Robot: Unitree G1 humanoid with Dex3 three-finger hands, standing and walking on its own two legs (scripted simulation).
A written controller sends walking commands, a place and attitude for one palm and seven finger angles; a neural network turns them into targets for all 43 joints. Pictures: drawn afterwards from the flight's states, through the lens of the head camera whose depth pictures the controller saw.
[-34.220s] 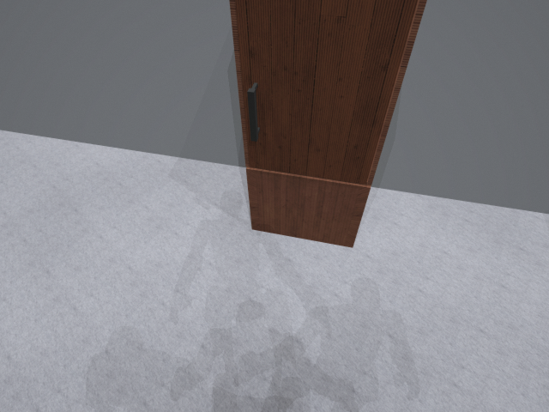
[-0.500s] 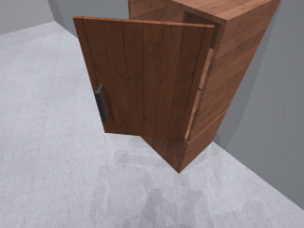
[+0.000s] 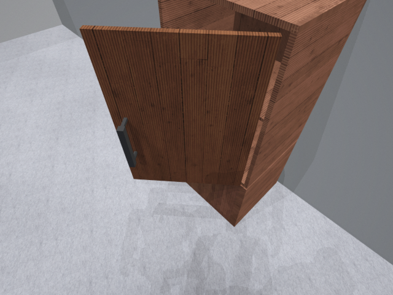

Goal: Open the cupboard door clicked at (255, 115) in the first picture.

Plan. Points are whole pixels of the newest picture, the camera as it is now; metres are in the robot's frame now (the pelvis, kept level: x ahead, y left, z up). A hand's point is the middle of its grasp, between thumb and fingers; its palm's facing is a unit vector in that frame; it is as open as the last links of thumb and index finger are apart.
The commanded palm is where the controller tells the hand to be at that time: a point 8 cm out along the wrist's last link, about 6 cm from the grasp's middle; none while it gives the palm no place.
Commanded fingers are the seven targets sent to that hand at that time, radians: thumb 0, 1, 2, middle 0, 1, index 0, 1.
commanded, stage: come to a stop and stand still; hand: left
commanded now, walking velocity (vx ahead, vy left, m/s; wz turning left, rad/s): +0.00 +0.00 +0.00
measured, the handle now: (128, 143) +0.55 +0.25 -0.09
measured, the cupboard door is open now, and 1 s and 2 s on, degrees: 42 42 42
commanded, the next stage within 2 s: look again from close up in 0.70 s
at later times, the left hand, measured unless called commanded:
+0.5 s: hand out of the picture +0.00 +0.18 -0.17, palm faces +0.00 -0.98 -0.21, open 7.3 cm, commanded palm none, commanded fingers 0.00 0.90 0.90 -0.20 -0.30 -0.20 -0.30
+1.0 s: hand out of the picture -0.02 +0.16 -0.17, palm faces +0.00 -0.98 -0.19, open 7.4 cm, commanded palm none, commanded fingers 0.00 0.90 0.90 -0.20 -0.30 -0.20 -0.30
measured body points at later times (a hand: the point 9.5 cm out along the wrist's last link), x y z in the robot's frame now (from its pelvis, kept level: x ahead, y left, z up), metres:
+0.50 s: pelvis -0.01 +0.00 +0.00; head +0.00 -0.01 +0.45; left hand +0.00 +0.23 -0.15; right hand +0.01 -0.23 -0.16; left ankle -0.04 +0.09 -0.74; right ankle -0.03 -0.09 -0.74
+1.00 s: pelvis -0.01 +0.00 +0.01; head +0.00 -0.01 +0.45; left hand -0.02 +0.21 -0.15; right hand -0.04 -0.21 -0.16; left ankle -0.04 +0.09 -0.74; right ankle -0.03 -0.09 -0.74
